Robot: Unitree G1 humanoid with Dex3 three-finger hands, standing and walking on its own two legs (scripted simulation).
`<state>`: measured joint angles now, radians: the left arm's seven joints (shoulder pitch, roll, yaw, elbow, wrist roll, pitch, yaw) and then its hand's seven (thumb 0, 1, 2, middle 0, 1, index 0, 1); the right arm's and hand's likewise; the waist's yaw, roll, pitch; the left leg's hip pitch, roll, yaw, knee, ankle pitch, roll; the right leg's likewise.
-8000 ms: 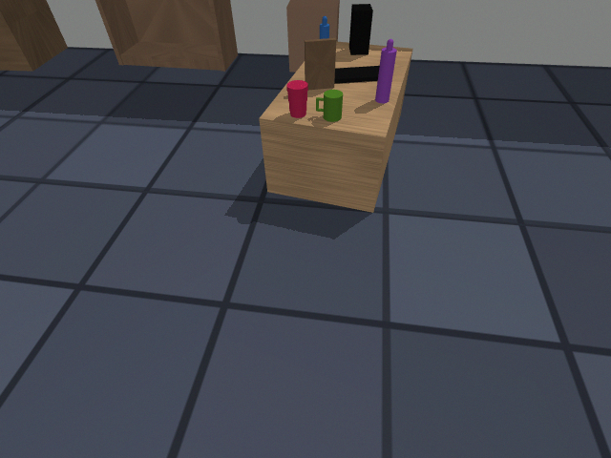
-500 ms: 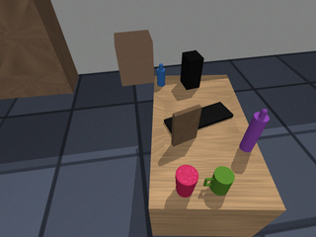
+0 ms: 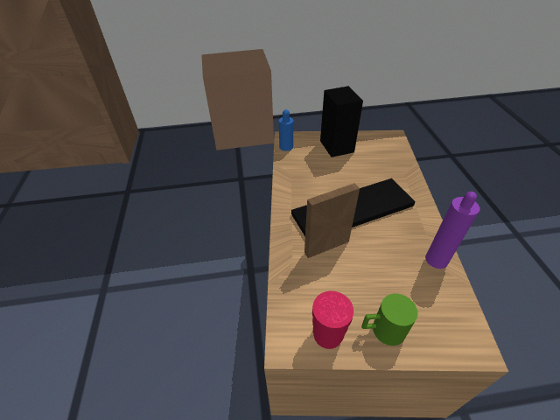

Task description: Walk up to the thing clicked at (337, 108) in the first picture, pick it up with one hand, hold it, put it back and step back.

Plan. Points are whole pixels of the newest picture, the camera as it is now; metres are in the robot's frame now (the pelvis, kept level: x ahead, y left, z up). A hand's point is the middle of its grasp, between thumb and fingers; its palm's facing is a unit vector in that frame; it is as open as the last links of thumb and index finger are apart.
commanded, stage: stand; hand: right
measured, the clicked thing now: (387, 320) +0.44 -0.23 -0.30
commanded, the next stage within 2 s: go down in 0.12 s
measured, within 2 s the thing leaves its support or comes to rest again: neither
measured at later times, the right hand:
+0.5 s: hand out of the picture +0.16 -0.25 -0.15, palm faces +0.08 +0.95 -0.31, open 11.8 cm
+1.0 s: hand out of the picture +0.16 -0.30 -0.12, palm faces +0.16 +0.94 -0.30, open 17.0 cm
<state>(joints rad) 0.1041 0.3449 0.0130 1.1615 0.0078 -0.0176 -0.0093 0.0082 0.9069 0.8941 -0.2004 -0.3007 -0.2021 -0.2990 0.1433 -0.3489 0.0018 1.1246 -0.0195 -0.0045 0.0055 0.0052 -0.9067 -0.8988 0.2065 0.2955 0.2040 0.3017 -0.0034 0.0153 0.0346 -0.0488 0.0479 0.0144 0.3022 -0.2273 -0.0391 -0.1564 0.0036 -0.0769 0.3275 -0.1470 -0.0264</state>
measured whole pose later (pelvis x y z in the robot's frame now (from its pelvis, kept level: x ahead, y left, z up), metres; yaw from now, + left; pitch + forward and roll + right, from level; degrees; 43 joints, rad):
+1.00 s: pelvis +0.01 +0.02 -0.03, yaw -2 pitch +7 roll +1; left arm 0.31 0.26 0.00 0.47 -0.02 -0.12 0.08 0.00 -0.48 0.09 -0.06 -0.05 -0.06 -0.06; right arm 0.15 -0.45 -0.30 0.66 0.01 0.16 0.21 0.00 0.43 -0.10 0.02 0.06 0.03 0.07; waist 0.01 0.00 -0.07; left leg -0.36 0.02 0.06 0.66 -0.42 -0.01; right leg -0.50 -0.03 -0.02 0.69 -0.32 0.00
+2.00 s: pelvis -0.01 +0.01 -0.05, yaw -1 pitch +12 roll +3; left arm 0.31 0.30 0.00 0.46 0.01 -0.18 0.12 -0.01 -0.54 0.06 -0.07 -0.06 -0.07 -0.06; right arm -0.28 -0.77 -0.62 1.05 0.09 -0.12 0.48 -0.01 0.48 -0.08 0.03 0.05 0.04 0.06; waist 0.05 0.03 -0.07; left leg -0.56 0.00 0.06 0.78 -0.43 -0.02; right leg -0.72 -0.06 0.00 0.86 -0.36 -0.01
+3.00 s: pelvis -0.01 +0.00 -0.05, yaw -1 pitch +15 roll +5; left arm 0.31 0.29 -0.06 0.41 0.03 -0.19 0.12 -0.01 -0.53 0.06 -0.06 -0.05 -0.06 -0.05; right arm -0.50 -0.92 -0.69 1.22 0.10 -0.18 0.53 -0.01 0.60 -0.07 0.02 0.06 0.03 0.07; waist 0.10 0.03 -0.09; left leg -0.63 -0.01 0.07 0.79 -0.42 -0.02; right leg -0.81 -0.06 0.01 0.90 -0.36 -0.02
